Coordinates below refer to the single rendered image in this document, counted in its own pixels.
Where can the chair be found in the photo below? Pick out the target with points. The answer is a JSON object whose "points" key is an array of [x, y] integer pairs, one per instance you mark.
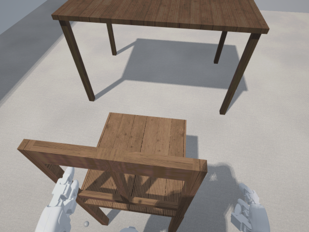
{"points": [[139, 165]]}

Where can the table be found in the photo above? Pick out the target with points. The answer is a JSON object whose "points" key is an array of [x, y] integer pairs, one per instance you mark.
{"points": [[218, 15]]}

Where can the left robot hand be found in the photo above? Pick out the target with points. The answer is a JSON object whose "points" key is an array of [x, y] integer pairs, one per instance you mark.
{"points": [[55, 216]]}

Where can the right robot hand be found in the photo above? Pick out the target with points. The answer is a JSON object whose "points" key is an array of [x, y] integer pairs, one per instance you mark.
{"points": [[255, 217]]}

